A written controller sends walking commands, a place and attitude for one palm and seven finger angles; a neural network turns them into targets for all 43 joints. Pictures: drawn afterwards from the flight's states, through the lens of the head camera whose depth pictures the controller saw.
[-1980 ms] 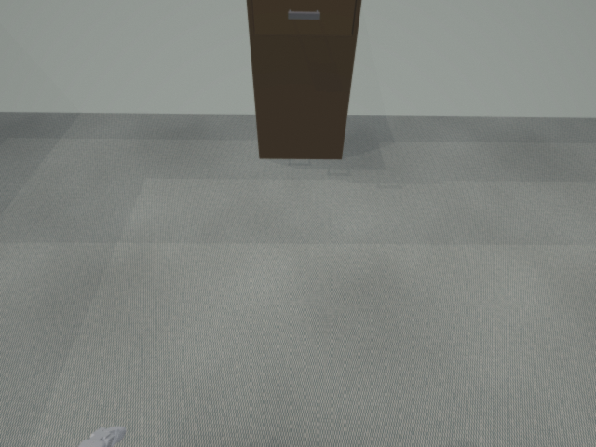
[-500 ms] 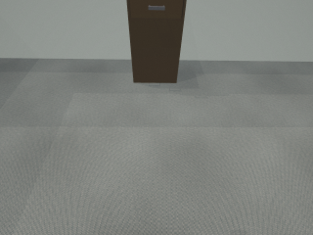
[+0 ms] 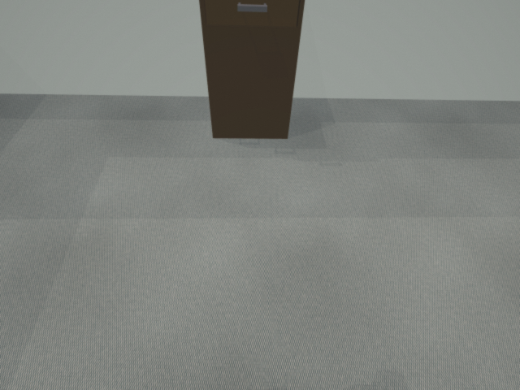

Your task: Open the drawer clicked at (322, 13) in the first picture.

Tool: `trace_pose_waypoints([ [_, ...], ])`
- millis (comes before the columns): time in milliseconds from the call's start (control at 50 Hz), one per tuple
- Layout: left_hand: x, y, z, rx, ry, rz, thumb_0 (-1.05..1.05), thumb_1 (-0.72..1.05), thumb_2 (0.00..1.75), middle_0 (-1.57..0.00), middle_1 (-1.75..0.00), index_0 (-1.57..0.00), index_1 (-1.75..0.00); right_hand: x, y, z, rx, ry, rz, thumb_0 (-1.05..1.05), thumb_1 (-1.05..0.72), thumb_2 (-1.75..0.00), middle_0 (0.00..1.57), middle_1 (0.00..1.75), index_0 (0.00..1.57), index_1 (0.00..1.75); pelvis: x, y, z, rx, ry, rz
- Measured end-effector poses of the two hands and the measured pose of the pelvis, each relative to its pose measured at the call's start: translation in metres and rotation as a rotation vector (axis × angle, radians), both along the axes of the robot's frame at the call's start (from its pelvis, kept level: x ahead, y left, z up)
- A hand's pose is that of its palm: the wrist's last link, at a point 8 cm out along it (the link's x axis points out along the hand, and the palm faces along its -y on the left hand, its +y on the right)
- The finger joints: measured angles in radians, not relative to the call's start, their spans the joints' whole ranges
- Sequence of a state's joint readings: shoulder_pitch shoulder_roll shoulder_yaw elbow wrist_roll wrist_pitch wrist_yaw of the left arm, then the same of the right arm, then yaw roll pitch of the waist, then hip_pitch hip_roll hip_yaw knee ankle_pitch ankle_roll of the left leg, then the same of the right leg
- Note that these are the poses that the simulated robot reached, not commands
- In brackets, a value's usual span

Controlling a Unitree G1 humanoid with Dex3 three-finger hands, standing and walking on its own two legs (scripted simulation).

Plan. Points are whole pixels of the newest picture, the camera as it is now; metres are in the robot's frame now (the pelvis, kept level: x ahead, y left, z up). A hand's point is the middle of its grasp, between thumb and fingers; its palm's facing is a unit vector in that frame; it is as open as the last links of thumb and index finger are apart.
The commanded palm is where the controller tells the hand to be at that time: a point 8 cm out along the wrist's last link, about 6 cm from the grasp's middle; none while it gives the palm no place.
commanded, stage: walk to a spot facing it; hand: left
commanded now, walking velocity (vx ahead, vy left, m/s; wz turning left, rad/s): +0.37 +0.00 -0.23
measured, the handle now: (252, 6) +1.58 +0.19 -0.01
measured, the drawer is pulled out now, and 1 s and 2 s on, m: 0.00 0.00 0.00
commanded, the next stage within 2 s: turn to face it in 1.58 s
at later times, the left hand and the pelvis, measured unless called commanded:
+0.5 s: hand (179, 285) +0.33 +0.21 -0.15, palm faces -0.17 -0.97 -0.20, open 7.4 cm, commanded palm none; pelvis +0.20 +0.03 +0.01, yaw -10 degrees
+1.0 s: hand (216, 246) +0.45 +0.15 -0.17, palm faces -0.12 -0.98 -0.17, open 7.3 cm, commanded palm none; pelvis +0.42 -0.03 +0.01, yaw -11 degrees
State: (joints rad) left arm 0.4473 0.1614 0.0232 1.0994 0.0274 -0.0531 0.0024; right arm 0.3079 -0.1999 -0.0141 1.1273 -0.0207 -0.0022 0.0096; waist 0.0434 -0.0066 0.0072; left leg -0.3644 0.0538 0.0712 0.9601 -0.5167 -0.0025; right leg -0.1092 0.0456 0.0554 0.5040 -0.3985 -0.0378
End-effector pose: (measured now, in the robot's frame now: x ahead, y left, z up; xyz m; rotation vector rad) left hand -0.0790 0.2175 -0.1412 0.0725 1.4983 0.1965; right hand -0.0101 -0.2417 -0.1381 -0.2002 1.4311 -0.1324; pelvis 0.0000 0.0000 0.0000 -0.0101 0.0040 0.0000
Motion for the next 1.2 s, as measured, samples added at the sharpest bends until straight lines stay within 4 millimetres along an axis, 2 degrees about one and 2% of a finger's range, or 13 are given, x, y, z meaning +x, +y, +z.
trace_pose_waypoints([
  [120,0.001,0.009,0.0,-0.064,0.177,-0.005,0.01,0.9,0.9,-0.2,-0.3,-0.2,-0.3,0.105,0.026,0.011,-0.011,-0.2,-0.006,0.01,-0.91,-0.9,0.2,0.3,0.2,0.3,0.046,0.024,-0.002,0.002,0.008,-0.039],
  [200,0.045,0.037,-0.013,-0.061,0.199,-0.049,0.01,0.9,0.9,-0.2,-0.3,-0.2,-0.3,0.15,0.044,0.008,-0.031,-0.317,-0.045,0.0,-0.91,-0.9,0.2,0.3,0.2,0.3,0.079,0.042,-0.013,0.004,-0.012,-0.091],
  [300,0.168,0.067,-0.008,-0.003,0.009,-0.144,0.01,0.9,0.9,-0.2,-0.3,-0.2,-0.3,0.147,0.058,0.015,-0.033,-0.265,-0.148,-0.01,-0.94,-0.89,0.2,0.3,0.2,0.3,0.119,0.047,0.001,0.009,-0.017,-0.128],
  [400,0.301,0.067,0.006,0.024,-0.212,-0.218,0.01,0.91,0.9,-0.19,-0.3,-0.19,-0.29,0.123,0.061,0.014,-0.022,-0.114,-0.215,-0.01,-0.95,-0.89,0.2,0.3,0.2,0.3,0.159,0.045,0.009,0.023,-0.01,-0.156],
  [540,0.454,0.019,0.018,0.011,-0.362,-0.363,0.01,0.91,0.9,-0.19,-0.3,-0.19,-0.29,0.101,0.074,0.004,0.047,0.101,-0.34,0.0,-0.92,-0.9,0.2,0.29,0.2,0.3,0.223,0.024,0.003,0.031,-0.014,-0.194],
  [640,0.532,-0.028,0.006,0.006,-0.442,-0.423,0.0,0.91,0.9,-0.19,-0.3,-0.19,-0.29,0.113,0.065,-0.012,0.104,0.227,-0.4,0.0,-0.91,-0.9,0.2,0.3,0.2,0.3,0.276,-0.01,-0.018,0.029,-0.023,-0.211],
  [700,0.543,-0.042,0.003,-0.006,-0.423,-0.4,0.0,0.91,0.9,-0.19,-0.3,-0.19,-0.29,0.152,0.045,-0.014,0.098,0.198,-0.403,0.01,-0.91,-0.9,0.2,0.3,0.2,0.3,0.299,-0.023,-0.015,0.013,-0.039,-0.214],
  [760,0.538,-0.048,0.005,-0.011,-0.355,-0.366,0.0,0.91,0.9,-0.2,-0.3,-0.2,-0.3,0.213,0.019,-0.008,0.066,0.089,-0.375,0.01,-0.91,-0.9,0.2,0.3,0.2,0.3,0.322,-0.031,-0.004,0.002,-0.038,-0.215],
  [840,0.538,-0.035,0.01,0.026,-0.293,-0.328,-0.02,0.95,0.9,-0.2,-0.3,-0.2,-0.3,0.298,-0.011,0.001,0.027,-0.065,-0.322,0.01,-0.91,-0.9,0.2,0.29,0.19,0.3,0.353,-0.038,0.005,-0.011,-0.025,-0.208],
  [940,0.531,-0.025,0.007,0.015,-0.194,-0.277,-0.01,0.93,0.9,-0.2,-0.3,-0.2,-0.3,0.394,-0.031,0.014,-0.007,-0.192,-0.255,0.01,-0.92,-0.9,0.2,0.29,0.19,0.3,0.396,-0.038,0.009,-0.025,-0.012,-0.198],
  [1100,0.534,-0.009,-0.018,-0.043,-0.027,-0.17,0.0,0.91,0.9,-0.2,-0.3,-0.2,-0.3,0.529,-0.025,0.02,-0.049,-0.299,-0.131,0.0,-0.92,-0.9,0.2,0.29,0.19,0.3,0.479,-0.018,-0.004,-0.035,-0.012,-0.178],
  [1140,0.545,-0.005,-0.02,-0.053,0.014,-0.177,0.01,0.91,0.9,-0.2,-0.3,-0.2,-0.3,0.549,-0.018,0.02,-0.054,-0.325,-0.131,0.0,-0.92,-0.9,0.2,0.29,0.19,0.3,0.496,-0.013,-0.005,-0.023,-0.019,-0.194],
  [1200,0.582,-0.001,-0.013,-0.054,0.018,-0.211,0.01,0.91,0.9,-0.2,-0.3,-0.2,-0.29,0.556,-0.006,0.022,-0.047,-0.313,-0.173,0.0,-0.91,-0.9,0.2,0.29,0.2,0.3,0.52,-0.009,0.002,-0.021,-0.025,-0.209],
])
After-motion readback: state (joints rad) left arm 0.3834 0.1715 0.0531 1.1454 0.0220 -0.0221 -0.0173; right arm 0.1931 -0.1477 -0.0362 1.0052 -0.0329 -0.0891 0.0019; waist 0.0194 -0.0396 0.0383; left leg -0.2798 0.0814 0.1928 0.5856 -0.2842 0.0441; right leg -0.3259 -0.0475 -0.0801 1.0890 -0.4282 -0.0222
